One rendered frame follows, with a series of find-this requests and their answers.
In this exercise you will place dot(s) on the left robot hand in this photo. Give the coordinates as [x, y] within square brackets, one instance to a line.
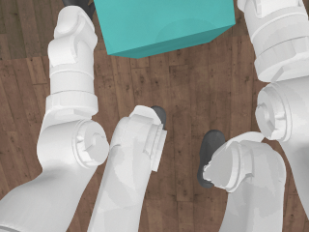
[83, 4]

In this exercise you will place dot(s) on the robot right upper arm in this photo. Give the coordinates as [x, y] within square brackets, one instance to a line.
[282, 114]

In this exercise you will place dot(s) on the left robot shin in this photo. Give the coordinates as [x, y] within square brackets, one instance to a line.
[120, 129]

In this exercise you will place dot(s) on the carton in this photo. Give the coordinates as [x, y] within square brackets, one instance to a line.
[142, 28]

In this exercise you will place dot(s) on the robot right forearm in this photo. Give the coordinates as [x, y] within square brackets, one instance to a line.
[279, 31]

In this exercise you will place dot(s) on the right robot shin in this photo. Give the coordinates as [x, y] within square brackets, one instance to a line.
[211, 171]

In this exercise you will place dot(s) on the robot left forearm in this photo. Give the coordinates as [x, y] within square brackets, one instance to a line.
[71, 69]

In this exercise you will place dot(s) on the robot shin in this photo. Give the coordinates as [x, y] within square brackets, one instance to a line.
[120, 129]
[211, 171]

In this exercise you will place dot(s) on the robot left upper arm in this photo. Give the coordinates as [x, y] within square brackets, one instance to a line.
[69, 154]

